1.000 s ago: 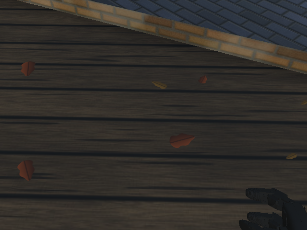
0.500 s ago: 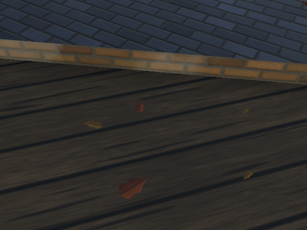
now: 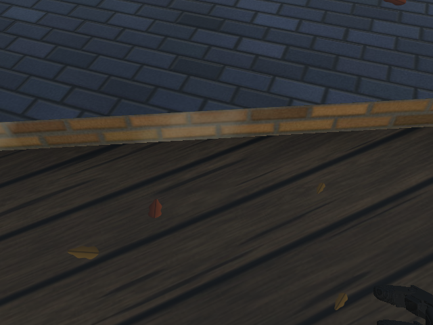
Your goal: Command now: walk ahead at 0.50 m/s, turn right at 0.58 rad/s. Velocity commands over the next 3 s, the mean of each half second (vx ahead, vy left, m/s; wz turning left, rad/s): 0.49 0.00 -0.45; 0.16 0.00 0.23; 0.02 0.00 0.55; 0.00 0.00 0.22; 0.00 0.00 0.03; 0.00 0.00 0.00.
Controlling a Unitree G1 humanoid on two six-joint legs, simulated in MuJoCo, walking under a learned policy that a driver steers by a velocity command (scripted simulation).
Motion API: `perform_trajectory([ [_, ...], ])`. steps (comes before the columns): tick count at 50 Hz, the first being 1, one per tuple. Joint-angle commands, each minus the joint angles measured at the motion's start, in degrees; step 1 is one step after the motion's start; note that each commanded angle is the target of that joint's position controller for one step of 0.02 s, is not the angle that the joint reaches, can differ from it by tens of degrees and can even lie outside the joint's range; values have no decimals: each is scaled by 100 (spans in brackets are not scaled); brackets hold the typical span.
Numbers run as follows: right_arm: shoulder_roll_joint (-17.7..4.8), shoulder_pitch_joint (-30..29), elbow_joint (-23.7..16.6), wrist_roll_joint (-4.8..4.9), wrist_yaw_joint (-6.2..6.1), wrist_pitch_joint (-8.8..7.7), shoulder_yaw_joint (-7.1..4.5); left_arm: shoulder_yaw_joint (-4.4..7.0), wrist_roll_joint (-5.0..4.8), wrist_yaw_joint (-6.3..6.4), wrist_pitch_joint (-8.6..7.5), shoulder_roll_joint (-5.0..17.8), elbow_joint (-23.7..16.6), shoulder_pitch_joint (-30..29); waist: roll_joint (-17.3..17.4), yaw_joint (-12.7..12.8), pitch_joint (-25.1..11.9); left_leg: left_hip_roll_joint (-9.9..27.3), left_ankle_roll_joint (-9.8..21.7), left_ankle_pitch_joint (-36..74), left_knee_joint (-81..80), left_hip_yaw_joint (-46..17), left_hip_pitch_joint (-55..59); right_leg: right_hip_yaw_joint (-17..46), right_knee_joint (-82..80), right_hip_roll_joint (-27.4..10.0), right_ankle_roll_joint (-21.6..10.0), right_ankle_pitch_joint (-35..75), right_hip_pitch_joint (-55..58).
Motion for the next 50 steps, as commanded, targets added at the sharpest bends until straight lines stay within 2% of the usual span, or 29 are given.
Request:
perform_trajectory([
  [1, -734, -164, -463, 33, 37, -176, -210, 214, 11, 67, -22, 841, -329, -24, -884, -312, -204, -140, 155, -339, -272, 70, 966, 1371, -55, -1423, -716, 1311, -181],
  [2, -802, 229, -363, 15, 23, -205, -259, 188, 24, 77, -8, 760, -393, -118, -893, -536, -333, -160, 268, -398, -479, 145, 1512, 1365, 282, -1264, -612, 1489, -226],
  [3, -978, 877, -249, -65, -7, -228, -337, 116, 61, 64, -27, 560, -493, -229, -743, -852, -792, 185, 478, -413, -402, -60, 2592, 1116, 1106, -987, -427, 1642, -554],
  [4, -1311, 1811, -157, -104, -55, -205, -421, -2, 167, 50, -48, 233, -622, -153, 45, -1155, -1567, 1207, 793, -611, -367, -1104, 4117, 477, 2811, -497, -174, 413, -1415],
  [5, -1629, 2147, 31, -142, -7, -132, -487, -56, -59, 46, -95, 120, -771, 696, 2091, -710, -2031, 2337, 1692, -1984, -979, -3815, 5450, 14, 4387, -41, 91, -1763, -3322],
  [6, -1046, 1885, -138, -39, 8, -108, -364, 43, -96, 70, -81, 729, -570, 615, 1207, -829, -1510, 2270, 1569, -3100, -1198, -3890, 5090, 147, 5093, -510, 177, -1446, -3907],
  [7, -728, 1641, -207, -17, -14, -66, -274, 109, -29, 62, -39, 973, -650, 18, 606, -959, -851, 2023, 1311, -2888, -1244, -2925, 4385, -12, 5228, -685, 214, -875, -4019],
  [8, -661, 1363, -239, -66, -11, -24, -222, 113, 30, 65, -5, 892, -699, -236, 180, -828, -500, 1780, 1189, -2150, -1353, -2228, 3671, -170, 5117, -887, 250, -459, -3773],
  [9, -555, 1203, -195, -88, -9, 4, -188, 128, 78, 47, 1, 810, -772, -394, 181, -729, -228, 1563, 1159, -1586, -1480, -1725, 3190, -200, 4865, -1040, 261, -209, -3655],
  [11, -502, 1162, -122, -109, -10, -20, -167, 117, 0, -12, 49, 599, -819, -318, 451, -575, -145, 1310, 1103, -1058, -1747, -989, 2730, -336, 4616, -1236, 261, 10, -3304],
  [15, -734, 1441, 125, -78, 23, -87, -237, 38, 48, -9, 68, 348, -967, -607, 227, -561, -75, 1321, 1358, -156, -2021, -384, 2721, -304, 3866, -1231, 351, 551, -3524],
  [20, -926, 1639, 318, 37, 1, 21, -250, -89, 93, -146, -50, 210, -1138, -1446, 194, -772, 81, 1112, 1230, 332, -2051, 378, 2856, -782, 2098, -1213, 361, 1762, -3215],
  [22, -1032, 1900, 432, 82, 1, 72, -261, -130, 69, -208, -84, 177, -1252, -1842, 193, -933, 188, 1160, 1216, 243, -2004, 450, 2979, -987, 1624, -1140, 345, 1830, -3058],
  [24, -1088, 2036, 538, 92, -5, 159, -255, -131, 77, -253, -116, 207, -1366, -2083, 256, -970, 285, 1238, 1144, 1056, -1712, 486, 3221, -1116, 1218, -987, 276, 1617, -2912],
  [26, -1188, 2041, 611, 131, -30, 237, -269, -79, 107, -285, -150, 337, -1393, -1975, 457, -813, 96, 1281, 985, 2098, -1181, 539, 3484, -1194, 877, -791, 105, 1374, -2465],
  [28, -1166, 1921, 627, 188, -65, 265, -239, 90, 219, -241, -174, 666, -1041, -901, 422, -200, -555, 931, 679, 3003, 38, 731, 3251, -1354, 166, -488, -180, 2269, -727],
  [29, -918, 1960, 538, 71, -71, 218, -134, 195, 327, -155, -167, 1067, -909, -247, 93, 27, -1181, 619, 389, 1662, 1179, 856, 2300, -732, 542, -1221, -442, 4357, 823],
  [30, -309, 2428, 432, -125, -7, 141, 94, 178, 500, -64, -114, 1397, -925, 98, -1384, -120, -2040, -182, -33, -3110, 3383, 850, 293, 1172, 1001, -3020, -1383, 7069, 2876],
  [31, -540, 2960, 715, 9, 23, 125, 67, 102, 426, -76, -48, 1170, -939, 258, -1350, -44, -3006, -243, -94, -4429, 4367, -372, 159, 1705, 1011, -3475, -1868, 7512, 3059],
  [32, -963, 2612, 655, 237, 34, 171, -61, 117, 308, -123, 1, 1061, -857, 54, -1129, 1, -2594, 0, -125, -4095, 4592, -275, -253, 1166, 632, -3159, -1812, 6171, 2512],
  [33, -950, 2059, 530, 242, -19, 250, -63, 38, 226, -124, -14, 809, -854, -413, -823, -125, -1786, 255, -136, -3705, 4301, -3, -502, 647, 362, -2740, -1457, 5132, 1755],
  [34, -868, 1822, 534, 154, -88, 364, -82, -50, 207, -117, -37, 543, -824, -791, -590, -288, -1210, 405, -190, -3341, 3949, 50, -370, 271, 58, -2486, -1208, 4472, 905],
  [35, -796, 1915, 579, 112, -145, 521, -100, -103, 231, -117, -57, 394, -802, -1124, -660, -541, -911, 499, -244, -3127, 3635, 73, 162, -113, -208, -2314, -1044, 4147, 69],
  [36, -667, 2040, 591, 81, -187, 637, -86, -73, 307, -113, -74, 460, -774, -1353, -758, -702, -762, 437, -306, -2865, 3411, 205, 659, -382, -456, -2241, -1000, 3919, -588],
  [37, -585, 2094, 552, 57, -226, 707, -90, -27, 359, -87, -93, 577, -755, -1475, -832, -787, -686, 369, -337, -2732, 3259, 325, 873, -575, -597, -2237, -1029, 3845, -897],
  [39, -562, 2017, 427, 17, -265, 780, -115, 37, 365, -13, -98, 739, -691, -1582, -862, -828, -684, 368, -306, -2390, 2948, 392, 933, -831, -732, -2306, -1061, 3567, -1038],
  [44, -641, 1365, 45, 24, -166, 912, -157, 86, 275, 165, 53, 853, -496, -1604, -868, -627, -567, 468, -119, -1766, 2152, 496, 927, -1111, -987, -2455, -986, 1739, -905],
  [47, -712, 1122, -159, 22, -77, 951, -199, 122, 203, 179, 158, 966, -379, -1542, -850, -545, -487, 408, 12, -1981, 1677, 646, 979, -1146, -809, -2599, -874, 1474, -606],
  [50, -683, 1340, -171, 7, 27, 934, -243, 149, 65, 194, 257, 1040, -281, -1600, -771, -713, -512, 157, 282, -1556, 475, 976, 1592, -1374, -182, -2498, -513, 1407, -448],
])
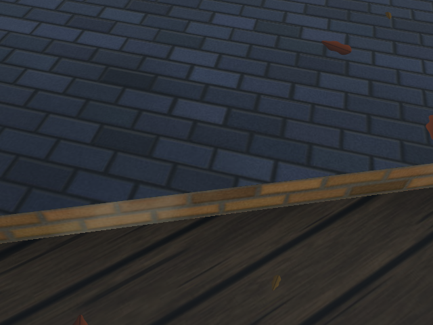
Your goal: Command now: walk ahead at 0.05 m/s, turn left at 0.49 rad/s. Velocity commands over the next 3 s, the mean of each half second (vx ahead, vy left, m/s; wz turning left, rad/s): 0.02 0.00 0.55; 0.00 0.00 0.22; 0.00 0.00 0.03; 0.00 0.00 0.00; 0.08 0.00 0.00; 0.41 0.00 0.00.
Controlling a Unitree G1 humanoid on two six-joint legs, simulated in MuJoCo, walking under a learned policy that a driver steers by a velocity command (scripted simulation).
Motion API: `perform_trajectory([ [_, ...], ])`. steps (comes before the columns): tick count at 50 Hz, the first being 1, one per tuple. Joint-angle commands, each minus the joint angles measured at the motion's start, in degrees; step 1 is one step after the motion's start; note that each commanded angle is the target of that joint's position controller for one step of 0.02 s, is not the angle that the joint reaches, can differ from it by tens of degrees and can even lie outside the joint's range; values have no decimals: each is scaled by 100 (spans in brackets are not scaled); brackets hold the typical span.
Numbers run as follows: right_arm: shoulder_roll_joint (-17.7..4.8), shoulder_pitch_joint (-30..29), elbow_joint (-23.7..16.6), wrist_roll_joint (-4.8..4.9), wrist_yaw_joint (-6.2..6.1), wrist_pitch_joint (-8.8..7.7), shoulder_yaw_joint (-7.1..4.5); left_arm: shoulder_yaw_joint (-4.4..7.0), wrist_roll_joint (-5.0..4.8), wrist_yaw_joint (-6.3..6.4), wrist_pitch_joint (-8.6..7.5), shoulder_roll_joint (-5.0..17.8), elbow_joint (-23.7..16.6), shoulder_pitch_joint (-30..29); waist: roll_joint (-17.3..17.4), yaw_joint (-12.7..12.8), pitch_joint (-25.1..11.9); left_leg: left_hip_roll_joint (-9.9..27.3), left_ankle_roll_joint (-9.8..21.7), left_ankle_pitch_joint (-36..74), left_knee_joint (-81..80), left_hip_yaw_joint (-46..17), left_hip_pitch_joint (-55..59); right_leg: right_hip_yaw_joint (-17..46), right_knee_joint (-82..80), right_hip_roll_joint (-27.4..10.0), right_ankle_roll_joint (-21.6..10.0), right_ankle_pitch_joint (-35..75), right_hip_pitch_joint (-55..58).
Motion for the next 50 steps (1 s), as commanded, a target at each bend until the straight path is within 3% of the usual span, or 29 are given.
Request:
perform_trajectory([
  [1, -594, 502, -247, -47, 55, -61, -215, 200, -121, 39, 39, 784, -180, -54, -435, -226, -607, -254, 363, 717, -1226, 127, 1001, 737, -14, -1236, -586, 326, 276],
  [2, -1068, 644, -271, -65, -15, -86, -349, 150, -20, 19, 61, 548, -121, 191, 637, -115, -505, 389, 697, 2184, -1922, -965, 1466, 207, 1235, -683, -83, -433, -349],
  [3, -1671, 587, -463, -120, -95, -100, -443, 82, 186, 17, 46, 379, -440, -74, 2057, -31, -312, 1666, 1753, 3629, -2132, -2956, 2034, 116, 2804, 285, 495, -2569, -2141],
  [4, -1490, 842, -477, -265, -40, -229, -396, 132, 153, 40, 26, 570, -551, -600, 1384, -456, -754, 1815, 2224, 3495, -2268, -3205, 1920, 1177, 3828, 419, 448, -2925, -2355],
  [5, -1389, 644, -499, -257, -27, -351, -360, 168, 15, 39, 40, 635, -547, -608, 1014, -291, -749, 1536, 1994, 3278, -2239, -2717, 1936, 1454, 4136, 323, 342, -2453, -2486],
  [7, -1057, 37, -636, -19, -92, -392, -288, 232, 41, 113, 69, 736, -344, -379, 609, -24, -712, 1095, 1412, 2818, -2130, -2158, 1861, 1604, 3958, 171, 291, -1583, -2541],
  [10, -926, 6, -727, -29, -186, -328, -222, 242, 27, 108, 47, 642, -318, -258, 644, 82, -919, 844, 1354, 3084, -2106, -1934, 1689, 1590, 3922, 335, 355, -1027, -2087],
  [15, -1063, 155, -806, 4, -263, -257, -283, 159, -9, 69, 12, 459, -390, -496, 741, -83, -823, 700, 1342, 2252, -2083, -2197, 1803, 1705, 2515, 438, 493, -784, -1859],
  [21, -1111, -4, -969, -10, -199, -162, -309, 167, -64, -51, -96, 581, -390, -416, 921, -136, -727, 589, 1382, 2058, -1965, -2847, 1449, 1755, 1434, 601, 450, -1044, -1017],
  [23, -1100, -88, -1021, 26, -194, -130, -304, 176, -77, -105, -157, 612, -373, -264, 961, -74, -770, 518, 1319, 2312, -1818, -3071, 1514, 1746, 876, 640, 375, -957, -712],
  [25, -1018, -287, -1106, 94, -223, -79, -267, 203, -68, -162, -207, 648, -240, 179, 887, 201, -833, 246, 1015, 2145, -1507, -2944, 1325, 1612, -391, 561, 220, 45, 107],
  [26, -820, -136, -1127, 61, -239, -72, -211, 262, 3, -157, -200, 887, -205, 326, 540, 134, -936, -33, 725, 1315, -1100, -2660, 845, 1997, -589, -44, 2, 568, 773],
  [27, -458, 278, -1086, -51, -214, -90, -111, 301, 96, -113, -142, 1221, -301, 194, -884, -215, -974, -836, 373, -813, 143, -1718, 40, 3127, -658, -1223, -520, 1785, 1302],
  [28, -836, 119, -1259, -24, -209, -165, -231, 303, 271, -144, -135, 1301, -306, 184, -1754, -138, -676, -1210, 101, -2137, 1190, -1219, -846, 4272, -831, -1949, -1539, 2280, 904],
  [29, -1221, 181, -1108, -50, -209, -201, -347, 234, 220, -135, -165, 1033, -444, -35, -1115, -110, -586, -922, -53, -1857, 2121, -1413, -861, 4011, -826, -1875, -1677, 2075, 779],
  [30, -1242, 224, -987, -17, -199, -180, -389, 179, 134, -113, -165, 826, -472, -269, -822, -196, -489, -906, -140, -1470, 2440, -1398, -885, 3432, -713, -1485, -1412, 1919, 721],
  [31, -1061, 298, -860, -20, -222, -120, -359, 138, 53, -103, -162, 728, -498, -367, -690, -220, -428, -885, -251, -1239, 2570, -1367, -885, 3030, -644, -1169, -1195, 1738, 738],
  [32, -904, 294, -860, -38, -224, -86, -309, 106, -11, -87, -154, 689, -467, -360, -704, -173, -369, -883, -343, -1023, 2648, -1377, -938, 2893, -609, -1095, -1184, 1877, 778],
  [35, -502, 66, -952, 11, -193, -104, -142, 50, 25, -42, -92, 620, -346, -139, -895, -48, -461, -730, -469, -771, 1615, -974, -554, 2367, -577, -790, -1160, 2053, 944],
  [37, -314, -114, -1008, -29, -168, -123, -29, 54, 30, -36, -43, 703, -312, -116, -1072, 71, -554, -493, -483, -835, 532, -634, 73, 2202, -507, -734, -1133, 2095, 907],
  [39, -392, -168, -999, 6, -155, -136, -27, 94, 8, -60, 7, 899, -238, 92, -1193, 211, -557, -491, -460, -715, -288, -379, 526, 2309, -447, -821, -1189, 2156, 878],
  [41, -446, 166, -808, 8, -147, -146, -56, 57, -74, -81, 27, 893, -191, 73, -1070, 23, -503, -559, -300, 357, -1678, -225, 1208, 2292, -271, -766, -1062, 2012, 701],
  [42, -518, 222, -761, -30, -148, -147, -65, 18, -106, -94, -3, 804, -109, 258, -929, 3, -452, -528, -147, 946, -2310, -325, 1630, 2272, -243, -684, -845, 1753, 511],
  [43, -748, 250, -813, -82, -186, -142, -88, -41, -28, -129, -79, 688, -75, 407, -562, 72, -608, -96, 40, 1799, -2221, -852, 2273, 2178, -126, -566, -475, 1242, 108],
  [44, -1141, 298, -852, -137, -236, -110, -155, -106, 159, -203, -181, 510, -113, 555, 468, 307, -823, 587, 381, 3115, -1772, -1465, 2622, 1690, 303, -106, -119, 258, -253],
  [45, -765, 51, -783, -184, -157, -136, -53, -158, 141, -194, -200, 327, -93, 445, 981, 327, -843, 695, 761, 2186, -1838, -1536, 1750, 1434, 41, 55, 151, -467, 230],
  [46, -461, -130, -855, -185, -82, -194, 15, -130, 145, -176, -180, 537, -52, 168, 658, 193, -590, 375, 669, 1296, -1920, -1386, 1497, 1398, 67, 88, 296, -180, 403],
  [47, -425, -54, -783, -221, -62, -236, 28, -113, 123, -162, -155, 576, -22, 27, 560, 99, -469, 188, 512, 910, -1948, -1261, 1379, 1349, 116, 132, 319, 8, 391],
  [50, -508, 58, -686, -176, -62, -350, 41, -109, 84, -98, -58, 579, 101, 157, 559, 136, -111, 62, 360, 811, -1955, -1181, 1068, 1400, 82, 98, 275, 168, 379],
])
Over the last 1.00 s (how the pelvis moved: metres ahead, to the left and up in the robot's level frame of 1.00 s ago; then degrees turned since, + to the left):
0.37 -0.04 0.00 -2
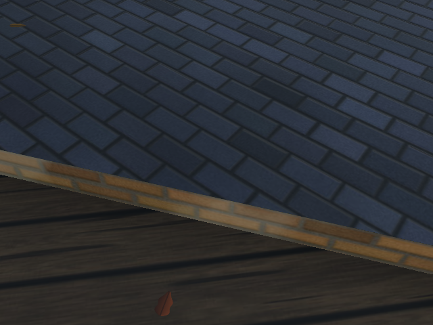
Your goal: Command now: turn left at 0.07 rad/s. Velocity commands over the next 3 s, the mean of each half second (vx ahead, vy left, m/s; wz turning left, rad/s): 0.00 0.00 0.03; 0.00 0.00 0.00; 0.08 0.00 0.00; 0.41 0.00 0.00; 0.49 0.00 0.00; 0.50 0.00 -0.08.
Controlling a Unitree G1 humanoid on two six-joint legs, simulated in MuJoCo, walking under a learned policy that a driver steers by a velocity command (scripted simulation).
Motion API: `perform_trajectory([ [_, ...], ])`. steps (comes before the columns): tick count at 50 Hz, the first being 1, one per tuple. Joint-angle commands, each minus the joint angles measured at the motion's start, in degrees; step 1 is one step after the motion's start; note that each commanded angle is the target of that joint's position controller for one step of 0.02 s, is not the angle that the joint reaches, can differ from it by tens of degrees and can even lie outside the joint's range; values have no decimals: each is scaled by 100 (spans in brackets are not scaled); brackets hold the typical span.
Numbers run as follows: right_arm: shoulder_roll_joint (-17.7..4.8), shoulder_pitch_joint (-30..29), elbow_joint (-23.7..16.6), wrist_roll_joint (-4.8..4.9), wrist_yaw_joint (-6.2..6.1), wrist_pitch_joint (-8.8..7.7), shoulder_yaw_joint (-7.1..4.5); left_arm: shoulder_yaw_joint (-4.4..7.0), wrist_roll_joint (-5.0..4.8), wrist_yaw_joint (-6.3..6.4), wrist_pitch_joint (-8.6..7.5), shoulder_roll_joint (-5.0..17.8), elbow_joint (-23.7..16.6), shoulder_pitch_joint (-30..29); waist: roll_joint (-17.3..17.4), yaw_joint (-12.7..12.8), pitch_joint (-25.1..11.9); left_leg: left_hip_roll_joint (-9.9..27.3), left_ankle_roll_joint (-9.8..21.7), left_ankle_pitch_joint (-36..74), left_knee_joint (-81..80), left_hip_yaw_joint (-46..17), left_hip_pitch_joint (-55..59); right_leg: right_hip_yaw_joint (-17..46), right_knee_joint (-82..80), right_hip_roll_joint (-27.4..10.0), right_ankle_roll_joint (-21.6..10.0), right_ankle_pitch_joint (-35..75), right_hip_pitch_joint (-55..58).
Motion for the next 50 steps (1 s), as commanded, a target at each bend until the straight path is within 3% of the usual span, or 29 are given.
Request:
perform_trajectory([
  [1, -726, -78, -300, 3, -12, -173, -164, 153, -15, 57, -31, 657, -216, -100, 655, -33, -132, 548, 253, 738, -710, -609, -186, 22, -186, -71, -42, 597, 89],
  [13, -628, 6, -11, 38, -28, -211, -125, 163, -52, 126, -31, 682, 399, 46, 213, -51, -181, 377, 254, 969, -607, -445, -101, 47, -262, -106, 20, 802, 234],
  [30, -597, 264, 741, 82, -86, -217, -85, 134, -79, 207, 25, 603, 1021, 195, 160, -50, -75, 201, 155, 1054, -572, -176, -99, 9, -306, -53, -46, 824, 230],
  [50, -486, 511, 1484, 116, -133, -214, 10, 57, -81, 244, 53, 377, 1342, 480, 115, -84, 52, 130, 100, 862, -612, -35, -157, -56, -339, 34, -87, 709, 138],
])
Over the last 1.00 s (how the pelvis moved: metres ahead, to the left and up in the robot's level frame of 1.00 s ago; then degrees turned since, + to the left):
0.01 0.01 0.00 23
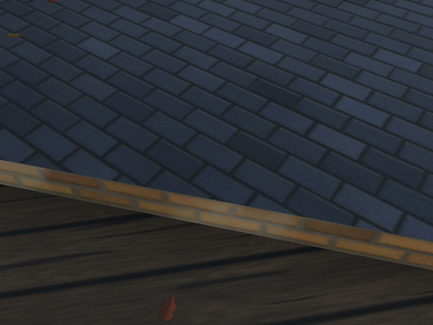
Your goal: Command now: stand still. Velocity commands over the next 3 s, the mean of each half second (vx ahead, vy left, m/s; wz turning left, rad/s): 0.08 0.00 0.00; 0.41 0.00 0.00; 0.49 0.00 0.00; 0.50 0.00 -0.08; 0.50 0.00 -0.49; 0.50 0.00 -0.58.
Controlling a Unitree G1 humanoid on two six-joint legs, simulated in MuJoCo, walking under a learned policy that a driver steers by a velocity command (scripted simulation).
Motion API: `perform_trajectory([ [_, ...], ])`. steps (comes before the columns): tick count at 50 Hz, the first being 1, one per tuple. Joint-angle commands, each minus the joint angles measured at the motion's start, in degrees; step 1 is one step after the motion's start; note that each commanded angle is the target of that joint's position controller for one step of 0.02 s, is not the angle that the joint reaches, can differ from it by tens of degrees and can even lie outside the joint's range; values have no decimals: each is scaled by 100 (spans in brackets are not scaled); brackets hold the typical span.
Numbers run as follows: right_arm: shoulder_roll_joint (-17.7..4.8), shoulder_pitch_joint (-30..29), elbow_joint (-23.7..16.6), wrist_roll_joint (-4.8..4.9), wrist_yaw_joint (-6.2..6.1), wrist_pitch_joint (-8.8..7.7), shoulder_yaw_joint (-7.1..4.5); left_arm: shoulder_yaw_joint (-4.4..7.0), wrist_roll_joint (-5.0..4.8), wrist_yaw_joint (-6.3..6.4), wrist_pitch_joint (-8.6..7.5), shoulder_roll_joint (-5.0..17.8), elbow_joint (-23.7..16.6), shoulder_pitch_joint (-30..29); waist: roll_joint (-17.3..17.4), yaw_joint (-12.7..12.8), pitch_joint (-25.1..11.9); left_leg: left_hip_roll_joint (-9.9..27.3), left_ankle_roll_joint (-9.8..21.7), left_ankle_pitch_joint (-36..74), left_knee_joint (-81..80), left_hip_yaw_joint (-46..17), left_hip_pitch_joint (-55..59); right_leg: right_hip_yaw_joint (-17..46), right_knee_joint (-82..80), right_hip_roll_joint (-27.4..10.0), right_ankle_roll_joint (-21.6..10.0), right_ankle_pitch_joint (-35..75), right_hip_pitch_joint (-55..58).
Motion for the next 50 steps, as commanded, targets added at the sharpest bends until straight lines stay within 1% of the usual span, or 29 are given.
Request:
perform_trajectory([
  [1, -583, 188, -97, 4, -20, -44, -100, 81, 0, 21, -32, 592, -99, 230, 3, -5, 21, 141, 92, 858, -589, -93, -274, -113, -379, 63, -98, 735, 64],
  [14, -467, 353, 196, 15, -36, -28, -54, 29, -7, 27, -41, 455, -45, 483, -5, -33, 87, 117, 63, 779, -583, -37, -315, -134, -379, 101, -127, 665, -17],
  [15, -417, 458, 266, 13, -42, -18, -42, 11, -7, 29, -36, 380, 13, 603, 23, -34, -47, 68, 80, 167, -630, 5, -265, -221, -364, 179, -141, 133, 34],
  [17, -620, 475, 260, 82, -75, 13, -114, 39, -68, 50, -34, 428, -10, 620, 172, -67, 227, 56, 289, -1930, -700, -110, -586, -415, -56, 399, -282, -1594, -346],
  [19, -733, 553, 205, 122, -67, -52, -158, 32, -71, 32, -139, 375, -152, 480, 379, -141, 674, 439, 575, -2964, -1000, -684, -877, -351, 228, 364, -430, -2120, -922],
  [22, -1020, 863, 242, 186, -7, -215, -289, -13, -112, -110, -419, 109, -310, 404, 1105, -219, 635, 1466, 1162, -3265, -1670, -2196, -575, -503, 1373, 341, -486, -1070, -1281],
  [23, -993, 726, 180, 194, 7, -242, -288, -8, -142, -159, -492, 116, -334, 440, 1065, -130, 705, 1603, 1249, -3140, -1756, -2397, -838, -397, 1413, 244, -602, -1036, -1083],
  [24, -940, 438, 72, 203, 22, -254, -270, -6, -175, -194, -549, 81, -300, 634, 1001, 71, 767, 1509, 1164, -2902, -1672, -2178, -1121, -409, 965, 231, -728, -1097, -673],
  [25, -889, 35, -70, 231, 40, -257, -247, 4, -188, -204, -577, 54, -152, 1100, 887, 361, 807, 1197, 942, -2528, -1357, -1679, -1566, -397, 98, 264, -826, -984, 133],
  [26, -700, -274, -210, 227, 51, -285, -202, 77, -140, -198, -586, 255, 45, 1668, 378, 559, 717, 738, 657, -1686, -454, -1014, -2038, 126, -439, 28, -848, -715, 961],
  [27, -284, -475, -387, 201, 52, -372, -105, 259, -137, -213, -611, 900, 225, 2460, -1166, 754, 429, -57, 219, -875, 1530, 227, -2771, 1927, -1379, -959, -1262, -1537, 1681],
  [28, -340, -544, -579, 216, 30, -502, -119, 330, -68, -299, -679, 1330, 227, 2832, -1845, 771, 330, -213, 178, -1511, 2883, 108, -3563, 3957, -2027, -1998, -1867, -1515, 1968],
  [29, -525, -461, -535, 269, 68, -578, -167, 206, 3, -299, -737, 908, 81, 2321, -996, 438, 522, 162, 293, -1234, 3761, -279, -3906, 3787, -1915, -2047, -1860, -1198, 1891],
  [30, -484, -285, -435, 279, 139, -631, -159, 148, -19, -313, -767, 667, -78, 1979, -698, 276, 566, 356, 411, -693, 4011, -288, -4015, 3060, -1850, -1781, -1678, -819, 1850],
  [31, -507, -281, -397, 244, 178, -676, -186, 121, -44, -336, -754, 612, -173, 1758, -481, 190, 523, 521, 474, -242, 3937, -180, -4080, 2481, -1895, -1566, -1512, -449, 1873],
  [32, -616, -450, -432, 194, 206, -697, -245, 71, -53, -341, -721, 497, -221, 1678, -428, 175, 541, 656, 475, 94, 3695, -104, -4086, 1970, -1946, -1420, -1357, 306, 1886],
  [33, -605, -571, -467, 163, 248, -694, -270, 16, -31, -329, -665, 322, -208, 1770, -495, 193, 464, 718, 433, 296, 3462, 21, -3890, 1487, -1981, -1205, -1238, 931, 1837],
  [34, -488, -629, -481, 159, 290, -673, -258, -9, -10, -301, -614, 263, -191, 1906, -560, 209, 383, 703, 369, 467, 3251, 160, -3770, 1162, -1988, -1076, -1195, 1394, 1828],
  [36, -266, -999, -632, 147, 338, -619, -194, -11, 17, -219, -542, 371, -248, 1984, -518, 248, 394, 637, 209, 803, 2605, 358, -3621, 760, -2073, -946, -1224, 1827, 1618],
  [38, -112, -1667, -914, 142, 356, -607, -102, 13, 22, -141, -521, 580, -362, 1884, -461, 321, 542, 488, 94, 1285, 1556, 512, -3113, 480, -2278, -823, -1226, 1681, 1036],
  [40, -172, -2028, -1071, 162, 383, -592, -77, 67, -9, -105, -537, 780, -385, 1971, -602, 367, 613, 336, 66, 1610, 897, 632, -2560, 370, -2467, -848, -1257, 1545, 742],
  [43, -430, -2250, -1240, 206, 431, -593, -113, 143, -118, -105, -572, 840, -350, 1999, -640, 240, 714, 327, 239, 1729, 350, 468, -2360, 304, -2398, -1099, -1191, 1822, 1121],
  [44, -517, -2221, -1274, 204, 447, -613, -140, 172, -128, -109, -560, 870, -358, 1947, -634, 141, 635, 295, 329, 1650, 219, 447, -2233, 258, -2215, -1172, -1129, 2255, 1343],
  [45, -641, -2058, -1265, 196, 450, -631, -195, 199, -104, -112, -540, 922, -382, 1868, -672, -16, 431, 197, 428, 1545, 163, 483, -1921, 192, -1872, -1213, -1057, 3169, 1551],
  [46, -802, -1660, -1179, 195, 435, -640, -278, 233, -60, -117, -501, 993, -416, 1789, -784, -255, 73, 30, 535, 1397, 216, 587, -1346, 94, -1301, -1194, -975, 4299, 1673],
  [47, -1014, -777, -919, 223, 400, -628, -412, 226, -4, -120, -449, 953, -460, 1704, -813, -693, -479, -148, 692, 1345, 212, 680, -291, -63, -272, -1017, -855, 5132, 1546],
  [48, -1254, 254, -641, 226, 341, -593, -531, 183, 51, -132, -432, 894, -583, 1595, -736, -1142, -1105, 220, 918, 1261, 326, 259, 1289, -143, 1074, -809, -684, 4608, 612],
  [49, -1821, 1175, -447, 30, 305, -549, -675, -20, 42, -220, -522, 168, -706, 2234, 695, -964, -2185, 1838, 1849, -87, 55, -2363, 3696, -362, 3541, 91, -305, 2056, -1740],
  [50, -1515, 1123, -392, 47, 319, -531, -562, -66, -53, -268, -708, 61, -614, 2134, 1331, -906, -2631, 2373, 2035, -851, -1243, -4350, 3711, 430, 4761, 556, -358, -1504, -2458],
])
Over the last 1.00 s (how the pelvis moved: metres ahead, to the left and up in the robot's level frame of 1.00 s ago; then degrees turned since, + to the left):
0.00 0.00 0.00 0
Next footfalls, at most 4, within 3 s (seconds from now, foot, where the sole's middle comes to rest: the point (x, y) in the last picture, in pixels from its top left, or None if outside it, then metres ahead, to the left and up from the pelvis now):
0.96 left None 0.42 0.10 -0.77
1.46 right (264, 280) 0.66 -0.11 -0.77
2.00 left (194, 163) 1.02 0.13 -0.61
2.62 right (250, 122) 1.24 -0.08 -0.61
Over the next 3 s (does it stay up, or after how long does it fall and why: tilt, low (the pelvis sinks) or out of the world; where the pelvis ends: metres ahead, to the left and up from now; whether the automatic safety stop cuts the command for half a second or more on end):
stays up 1.40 -0.03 0.14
